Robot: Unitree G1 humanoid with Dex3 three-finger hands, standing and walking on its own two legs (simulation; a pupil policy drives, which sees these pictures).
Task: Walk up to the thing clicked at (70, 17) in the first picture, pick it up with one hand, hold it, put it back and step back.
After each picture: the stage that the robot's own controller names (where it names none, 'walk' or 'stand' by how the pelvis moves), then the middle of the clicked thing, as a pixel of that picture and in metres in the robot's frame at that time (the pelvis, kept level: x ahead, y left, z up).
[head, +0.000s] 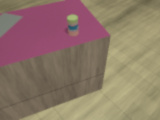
stand; (72, 25) +0.86 +0.08 -0.08
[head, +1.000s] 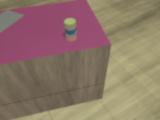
rise first; (70, 29) +0.77 +0.13 -0.06
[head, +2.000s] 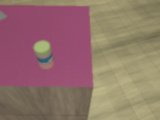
rise first; (44, 55) +0.50 +0.22 -0.05
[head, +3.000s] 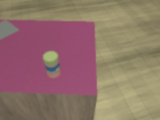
stand; (52, 64) +0.52 +0.17 -0.06
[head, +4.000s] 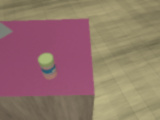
stand; (48, 66) +0.51 +0.19 -0.08
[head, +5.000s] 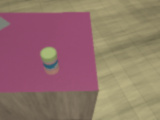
stand; (50, 61) +0.50 +0.18 -0.07
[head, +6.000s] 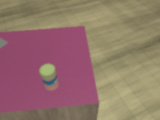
stand; (49, 77) +0.46 +0.17 -0.08
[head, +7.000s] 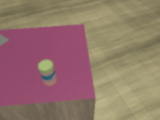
stand; (47, 73) +0.49 +0.19 -0.09
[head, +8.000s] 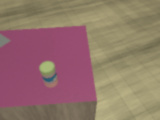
stand; (49, 74) +0.48 +0.18 -0.09
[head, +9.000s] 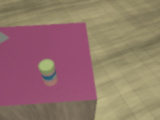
rise first; (48, 72) +0.48 +0.18 -0.09
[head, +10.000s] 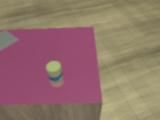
rise first; (55, 74) +0.48 +0.17 -0.08
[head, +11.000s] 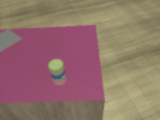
go down; (57, 72) +0.49 +0.17 -0.08
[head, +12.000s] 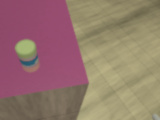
go down; (28, 56) +0.48 +0.17 -0.02
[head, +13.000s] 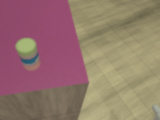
approach; (29, 55) +0.49 +0.17 -0.01
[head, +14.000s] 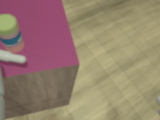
close; (10, 34) +0.52 +0.18 +0.02
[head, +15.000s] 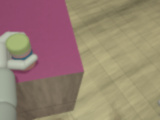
lift; (22, 53) +0.46 +0.16 +0.02
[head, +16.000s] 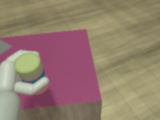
lift; (33, 74) +0.32 +0.16 +0.16
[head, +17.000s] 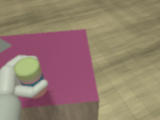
hold; (32, 78) +0.32 +0.17 +0.14
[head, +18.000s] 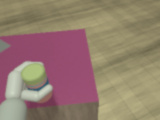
hold; (37, 83) +0.32 +0.16 +0.10
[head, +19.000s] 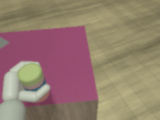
hold; (34, 83) +0.32 +0.17 +0.10
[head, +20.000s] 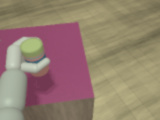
crouch; (35, 58) +0.41 +0.16 +0.11
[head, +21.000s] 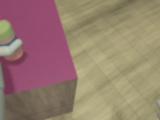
lower; (7, 41) +0.50 +0.18 +0.04
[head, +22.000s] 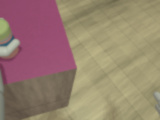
lower; (2, 40) +0.51 +0.18 +0.03
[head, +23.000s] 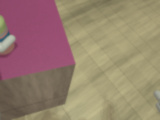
lower; out of the picture +0.52 +0.19 +0.03
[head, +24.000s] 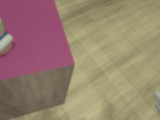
lower; out of the picture +0.52 +0.19 +0.03
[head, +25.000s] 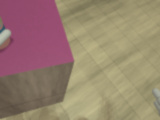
lower; out of the picture +0.53 +0.19 +0.03
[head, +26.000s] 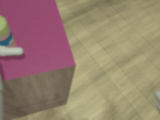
open; (0, 36) +0.51 +0.18 +0.03
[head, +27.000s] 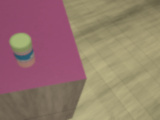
sink last; (23, 51) +0.50 +0.17 +0.00
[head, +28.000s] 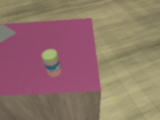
stand; (52, 63) +0.52 +0.18 -0.03
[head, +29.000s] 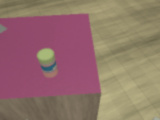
stand; (48, 63) +0.49 +0.18 -0.02
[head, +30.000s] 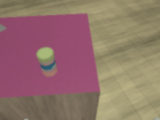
stand; (47, 62) +0.49 +0.18 -0.02
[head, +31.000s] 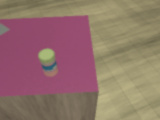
stand; (48, 63) +0.50 +0.18 -0.04
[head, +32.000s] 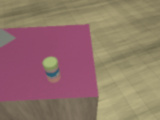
walk; (52, 70) +0.51 +0.18 -0.08
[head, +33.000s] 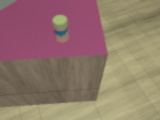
walk; (61, 29) +0.64 +0.12 -0.05
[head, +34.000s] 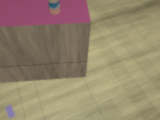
walk; (53, 3) +0.91 +0.18 -0.07
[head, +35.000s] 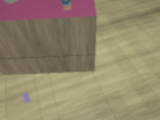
stand; (66, 1) +1.11 +0.16 -0.07
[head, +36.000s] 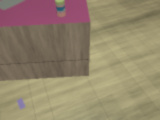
stand; (60, 7) +1.11 +0.18 -0.09
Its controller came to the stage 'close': yes
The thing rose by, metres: 0.21
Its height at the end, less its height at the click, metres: +0.00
